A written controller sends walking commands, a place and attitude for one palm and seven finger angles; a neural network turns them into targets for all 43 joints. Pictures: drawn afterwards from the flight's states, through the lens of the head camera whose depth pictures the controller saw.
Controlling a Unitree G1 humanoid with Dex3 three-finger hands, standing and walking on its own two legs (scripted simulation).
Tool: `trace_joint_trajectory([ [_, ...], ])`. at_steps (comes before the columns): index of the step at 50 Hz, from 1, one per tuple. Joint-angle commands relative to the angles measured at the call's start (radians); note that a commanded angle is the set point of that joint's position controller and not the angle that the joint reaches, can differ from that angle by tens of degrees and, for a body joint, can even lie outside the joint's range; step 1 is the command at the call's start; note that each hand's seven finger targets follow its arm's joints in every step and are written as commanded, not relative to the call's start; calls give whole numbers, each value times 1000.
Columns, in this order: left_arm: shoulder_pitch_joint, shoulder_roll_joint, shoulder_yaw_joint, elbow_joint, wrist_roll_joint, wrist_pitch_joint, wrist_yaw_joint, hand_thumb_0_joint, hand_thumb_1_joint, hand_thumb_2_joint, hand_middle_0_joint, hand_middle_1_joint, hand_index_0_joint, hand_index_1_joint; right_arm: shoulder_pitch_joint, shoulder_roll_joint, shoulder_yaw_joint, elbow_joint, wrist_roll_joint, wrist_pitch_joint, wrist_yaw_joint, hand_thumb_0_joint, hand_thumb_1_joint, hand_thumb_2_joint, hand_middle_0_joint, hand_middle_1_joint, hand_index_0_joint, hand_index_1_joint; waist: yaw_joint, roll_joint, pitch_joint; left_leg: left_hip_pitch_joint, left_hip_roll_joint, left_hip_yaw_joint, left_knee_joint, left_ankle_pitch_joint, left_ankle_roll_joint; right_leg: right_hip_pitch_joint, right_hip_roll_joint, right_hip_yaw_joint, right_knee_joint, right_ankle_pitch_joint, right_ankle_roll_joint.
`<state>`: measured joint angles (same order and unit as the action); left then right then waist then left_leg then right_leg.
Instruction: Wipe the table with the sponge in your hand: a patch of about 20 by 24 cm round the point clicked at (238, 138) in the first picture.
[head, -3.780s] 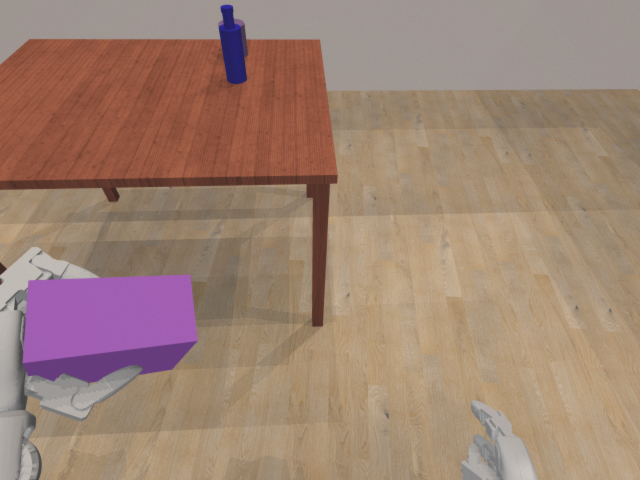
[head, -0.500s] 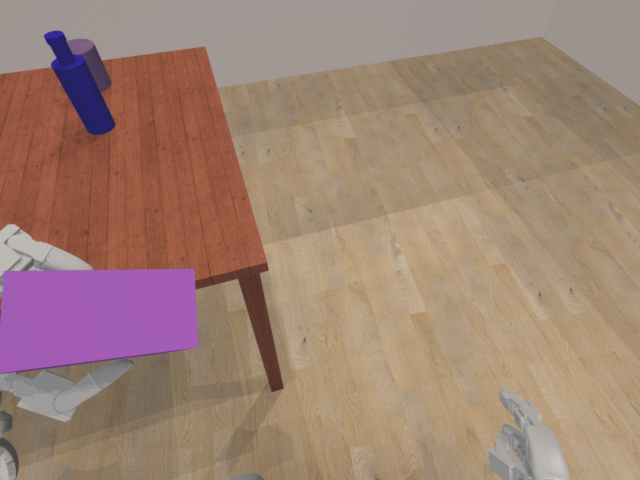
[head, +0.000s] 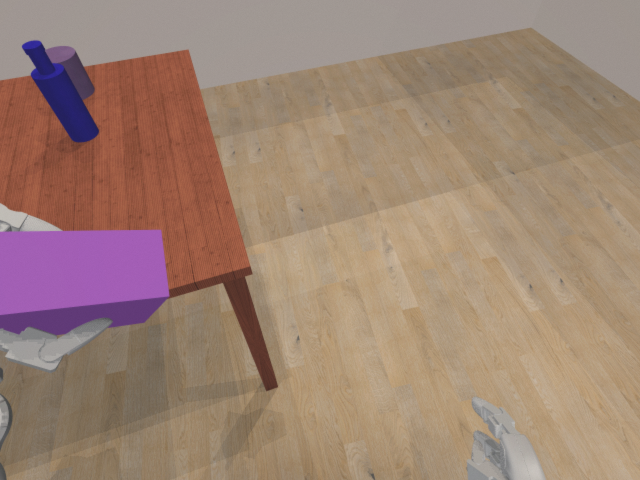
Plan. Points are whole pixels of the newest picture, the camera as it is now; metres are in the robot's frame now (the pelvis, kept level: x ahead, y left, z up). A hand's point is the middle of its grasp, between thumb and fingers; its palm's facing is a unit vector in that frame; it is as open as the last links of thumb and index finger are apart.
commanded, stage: come to a stop and stand still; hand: left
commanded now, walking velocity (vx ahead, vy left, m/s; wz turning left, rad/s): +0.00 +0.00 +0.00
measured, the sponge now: (106, 284) +0.26 +0.23 +0.15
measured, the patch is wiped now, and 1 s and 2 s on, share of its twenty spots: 0.00 0.00 0.00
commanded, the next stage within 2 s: look again from close up in 0.96 s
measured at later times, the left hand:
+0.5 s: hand (40, 295) +0.24 +0.28 +0.15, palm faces +0.37 -0.86 -0.36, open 10.7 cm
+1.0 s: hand (7, 301) +0.24 +0.31 +0.15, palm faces +0.38 -0.85 -0.37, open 10.7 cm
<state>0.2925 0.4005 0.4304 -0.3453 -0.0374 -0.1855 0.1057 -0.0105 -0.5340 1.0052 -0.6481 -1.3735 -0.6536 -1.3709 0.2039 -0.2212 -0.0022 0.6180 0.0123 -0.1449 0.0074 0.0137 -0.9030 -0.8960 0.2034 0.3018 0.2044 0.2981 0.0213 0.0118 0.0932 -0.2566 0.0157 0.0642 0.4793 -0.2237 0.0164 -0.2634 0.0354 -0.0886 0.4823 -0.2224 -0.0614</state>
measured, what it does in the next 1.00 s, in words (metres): shifts its weight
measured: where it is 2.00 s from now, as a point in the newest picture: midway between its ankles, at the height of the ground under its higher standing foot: outside the picture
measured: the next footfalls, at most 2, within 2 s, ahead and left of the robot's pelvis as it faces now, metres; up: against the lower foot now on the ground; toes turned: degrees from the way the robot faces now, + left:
none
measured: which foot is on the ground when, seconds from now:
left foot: down 0.00-1.00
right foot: down 0.00-1.00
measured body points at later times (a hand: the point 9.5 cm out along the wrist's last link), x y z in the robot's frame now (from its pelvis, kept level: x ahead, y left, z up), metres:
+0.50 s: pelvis +0.02 +0.04 +0.01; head +0.05 +0.06 +0.45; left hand +0.22 +0.33 +0.17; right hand +0.22 -0.16 -0.06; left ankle +0.02 +0.11 -0.74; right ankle +0.02 -0.07 -0.74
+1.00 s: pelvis +0.02 +0.06 +0.01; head +0.05 +0.09 +0.45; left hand +0.21 +0.36 +0.17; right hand +0.20 -0.16 -0.07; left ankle +0.02 +0.11 -0.74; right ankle +0.02 -0.07 -0.74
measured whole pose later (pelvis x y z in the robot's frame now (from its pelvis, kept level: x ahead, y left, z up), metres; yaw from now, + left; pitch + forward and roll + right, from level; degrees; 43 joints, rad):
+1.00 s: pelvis +0.02 +0.06 +0.01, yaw +1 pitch +0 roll -1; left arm 0.42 0.37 0.33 -0.47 -0.03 -0.17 0.12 -0.01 -0.53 1.01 -0.64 -1.37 -0.65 -1.37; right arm 0.20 -0.20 0.03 0.56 -0.03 -0.10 -0.05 0.01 -0.90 -0.90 0.20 0.30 0.20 0.30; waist 0.03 -0.03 0.05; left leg -0.22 -0.05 0.08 0.42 -0.22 0.08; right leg -0.20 -0.02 -0.07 0.38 -0.19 0.02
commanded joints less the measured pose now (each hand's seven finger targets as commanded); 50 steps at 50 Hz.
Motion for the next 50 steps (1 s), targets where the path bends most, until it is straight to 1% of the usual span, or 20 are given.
trace_joint_trajectory([
  [1, 92, 241, 106, -404, 0, -89, 19, 0, 100, 1300, -1200, -1600, -1200, -1600, -103, -111, -26, -192, -6, -50, -29, 0, -900, -900, 200, 300, 200, 300, 25, 21, -189, 46, 40, -69, -88, -12, 29, 76, -159, 192, -189, -87, 80],
  [3, 82, 224, 114, -398, 3, -100, 25, 0, 100, 1300, -1200, -1600, -1200, -1600, -99, -110, -24, -203, -12, -51, -44, 0, -900, -900, 200, 300, 200, 300, 17, 69, -172, 19, 38, -78, -84, -31, 27, 72, -143, 196, -194, -113, 61],
  [5, 64, 232, 128, -399, 1, -107, 30, 0, 100, 1300, -1200, -1600, -1200, -1600, -86, -113, -28, -204, -13, -50, -53, 0, -900, -900, 200, 300, 200, 300, 11, 90, -176, 22, 31, -74, -65, -23, 23, 77, -141, 218, -209, -96, 55],
  [6, 34, 254, 143, -425, -1, -108, 35, 0, 100, 1300, -1200, -1600, -1200, -1600, -84, -115, -29, -204, -13, -49, -58, 0, -900, -900, 200, 300, 200, 300, 6, 77, -184, 33, 37, -84, -70, -1, 16, 89, -140, 204, -195, -67, 48],
  [7, 37, 227, 125, -411, -4, -109, 34, 0, 100, 1300, -1200, -1600, -1200, -1600, -79, -115, -31, -203, -13, -51, -62, 0, -900, -900, 200, 300, 200, 300, 4, 84, -199, 49, 42, -85, -75, 30, 16, 103, -130, 190, -178, -14, 44],
  [9, 42, 220, 120, -396, -7, -112, 36, 0, 100, 1300, -1200, -1600, -1200, -1600, -73, -121, -29, -204, -17, -56, -64, 0, -900, -900, 200, 300, 200, 300, 8, 96, -220, 56, 45, -87, -81, 80, 16, 140, -114, 168, -158, 81, 51],
  [12, 59, 165, 64, -376, -7, -110, 28, 0, 100, 1300, -1200, -1600, -1200, -1600, -69, -126, -27, -201, -22, -67, -61, 0, -900, -900, 200, 300, 200, 300, 6, 63, -238, 87, 52, -94, -82, 186, 11, 158, -99, 126, -128, 206, 54],
  [16, 86, 103, -4, -320, -2, -91, 19, 0, 100, 1300, -1200, -1600, -1200, -1600, -59, -129, -26, -192, -27, -63, -51, 0, -900, -900, 200, 300, 200, 300, 3, 46, -233, 99, 57, -94, -92, 250, 6, 143, -84, 112, -123, 261, 58],
  [20, 47, 124, 5, -308, 1, -75, 19, 0, 100, 1300, -1200, -1600, -1200, -1600, -69, -119, -14, -197, -29, -42, -54, 0, -900, -900, 200, 300, 200, 300, 3, 13, -223, 82, 58, -101, -111, 236, -1, 142, -75, 106, -136, 245, 54],
  [23, 25, 135, 18, -322, -2, -68, 17, 0, 100, 1300, -1200, -1600, -1200, -1600, -79, -110, -7, -205, -32, -27, -59, 0, -900, -900, 200, 300, 200, 300, 3, 23, -231, 82, 54, -98, -115, 248, -10, 153, -72, 100, -130, 254, 48],
  [26, -5, 157, 30, -378, -6, -68, 18, 0, 100, 1300, -1200, -1600, -1200, -1600, -90, -108, -1, -215, -36, -19, -64, 0, -900, -900, 200, 300, 200, 300, 3, 78, -254, 103, 49, -100, -117, 292, -20, 160, -65, 88, -116, 265, 46],
  [28, 14, 141, 20, -373, -10, -64, 17, 0, 100, 1300, -1200, -1600, -1200, -1600, -86, -103, 1, -220, -34, -15, -63, 0, -900, -900, 200, 300, 200, 300, 4, 61, -258, 99, 54, -108, -119, 316, -28, 170, -58, 77, -106, 265, 46],
  [32, 10, 137, 16, -385, -9, -62, 19, 0, 100, 1300, -1200, -1600, -1200, -1600, -86, -106, -2, -218, -36, -10, -64, 0, -900, -900, 200, 300, 200, 300, 4, 86, -263, 102, 60, -118, -132, 324, -48, 166, -49, 65, -92, 236, 46],
  [35, 26, 121, 2, -350, -9, -57, 20, 0, 100, 1300, -1200, -1600, -1200, -1600, -87, -111, -5, -216, -33, -4, -64, 0, -900, -900, 200, 300, 200, 300, 6, 73, -239, 69, 66, -127, -154, 262, -52, 168, -49, 67, -101, 192, 47],
  [37, 21, 112, -7, -346, -6, -57, 21, 0, 100, 1300, -1200, -1600, -1200, -1600, -91, -113, -7, -213, -34, -3, -67, 0, -900, -900, 200, 300, 200, 300, 6, 97, -219, 58, 72, -139, -180, 219, -65, 157, -43, 62, -93, 151, 45],
  [41, 12, 127, 3, -359, -2, -60, 26, 0, 100, 1300, -1200, -1600, -1200, -1600, -101, -117, -10, -217, -35, -1, -72, 0, -900, -900, 200, 300, 200, 300, 9, 94, -216, 37, 70, -139, -195, 160, -66, 172, -43, 65, -91, 134, 45],
  [45, 23, 126, 5, -374, 0, -68, 31, 0, 100, 1300, -1200, -1600, -1200, -1600, -91, -121, -17, -213, -34, -3, -72, 0, -900, -900, 200, 300, 200, 300, 9, 91, -227, 30, 67, -145, -192, 166, -72, 190, -43, 62, -86, 138, 44],
  [46, 25, 145, 21, -388, 0, -70, 32, 0, 100, 1300, -1200, -1600, -1200, -1600, -98, -122, -17, -214, -37, -5, -74, 0, -900, -900, 200, 300, 200, 300, 10, 106, -232, 41, 62, -145, -192, 196, -83, 187, -40, 56, -74, 144, 43],
  [47, 32, 133, 12, -394, -1, -73, 31, 0, 100, 1300, -1200, -1600, -1200, -1600, -96, -120, -17, -213, -36, -5, -73, 0, -900, -900, 200, 300, 200, 300, 9, 111, -234, 45, 66, -146, -183, 224, -85, 188, -41, 55, -73, 150, 42],
  [50, 60, 129, 15, -377, -5, -74, 33, 0, 100, 1300, -1200, -1600, -1200, -1600, -87, -122, -20, -211, -34, -5, -72, 0, -900, -900, 200, 300, 200, 300, 8, 92, -239, 44, 60, -140, -166, 246, -85, 195, -46, 58, -79, 167, 41],
])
